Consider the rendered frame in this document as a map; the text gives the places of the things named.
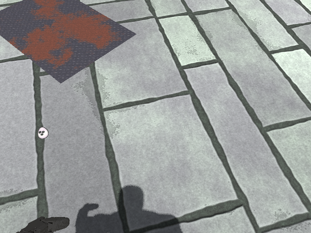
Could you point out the robot left hand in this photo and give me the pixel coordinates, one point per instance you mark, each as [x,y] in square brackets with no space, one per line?
[46,225]

